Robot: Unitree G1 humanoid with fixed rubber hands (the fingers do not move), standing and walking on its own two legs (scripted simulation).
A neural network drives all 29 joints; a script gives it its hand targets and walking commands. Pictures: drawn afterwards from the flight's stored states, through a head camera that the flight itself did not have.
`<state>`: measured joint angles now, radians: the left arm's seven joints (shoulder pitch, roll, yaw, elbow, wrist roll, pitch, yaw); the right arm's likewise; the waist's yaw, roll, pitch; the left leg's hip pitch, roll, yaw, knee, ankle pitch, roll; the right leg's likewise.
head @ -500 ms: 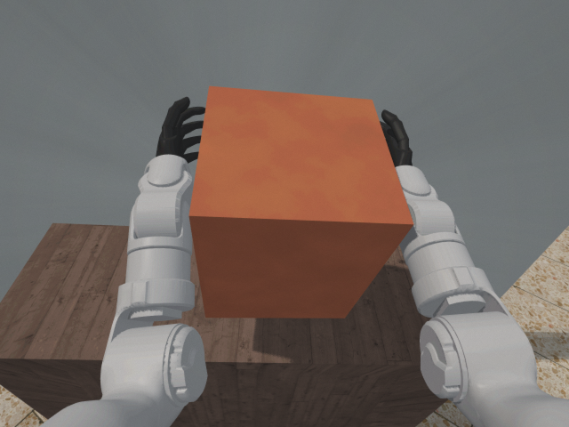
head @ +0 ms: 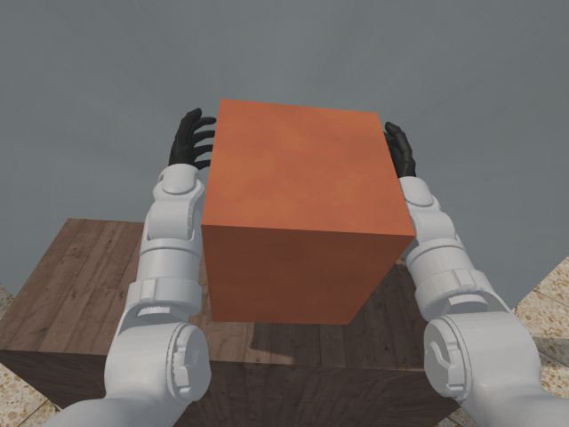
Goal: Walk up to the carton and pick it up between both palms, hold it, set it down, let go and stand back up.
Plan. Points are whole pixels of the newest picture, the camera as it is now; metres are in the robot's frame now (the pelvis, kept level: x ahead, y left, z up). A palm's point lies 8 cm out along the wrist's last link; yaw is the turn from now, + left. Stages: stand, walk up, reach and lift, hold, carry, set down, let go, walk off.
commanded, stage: set down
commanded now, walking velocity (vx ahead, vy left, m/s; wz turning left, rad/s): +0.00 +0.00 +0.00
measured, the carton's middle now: (290, 222) +0.37 +0.02 +0.12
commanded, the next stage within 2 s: none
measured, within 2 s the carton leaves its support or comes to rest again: neither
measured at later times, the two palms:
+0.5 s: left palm (192, 175) +0.41 +0.17 +0.16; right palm (395, 186) +0.43 -0.13 +0.15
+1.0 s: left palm (197, 189) +0.42 +0.17 +0.13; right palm (392, 194) +0.44 -0.13 +0.13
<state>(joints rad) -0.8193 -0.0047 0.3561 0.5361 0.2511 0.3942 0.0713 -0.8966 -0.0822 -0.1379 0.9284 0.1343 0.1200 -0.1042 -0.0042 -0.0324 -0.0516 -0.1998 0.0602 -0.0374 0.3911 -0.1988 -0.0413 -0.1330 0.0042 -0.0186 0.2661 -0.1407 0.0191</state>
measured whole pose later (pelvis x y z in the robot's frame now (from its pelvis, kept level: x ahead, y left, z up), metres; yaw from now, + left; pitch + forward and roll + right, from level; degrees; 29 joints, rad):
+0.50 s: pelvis +0.01 +0.00 +0.00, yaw +0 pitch +1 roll -2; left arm -0.83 -0.02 0.37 0.66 0.25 0.30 0.09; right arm -0.90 -0.08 -0.22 1.02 0.03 0.05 -0.05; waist 0.02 -0.02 -0.05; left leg -0.20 0.06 -0.04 0.38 -0.20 -0.04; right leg -0.14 0.00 -0.02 0.27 -0.15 0.02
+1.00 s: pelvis +0.01 +0.00 +0.00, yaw +0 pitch +2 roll -1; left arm -0.81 -0.05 0.43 0.74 0.27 0.22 0.09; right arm -0.88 -0.06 -0.31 1.05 -0.10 0.02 -0.01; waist 0.03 -0.01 -0.05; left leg -0.20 0.06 -0.04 0.36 -0.20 -0.05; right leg -0.15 0.00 -0.02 0.27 -0.16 0.02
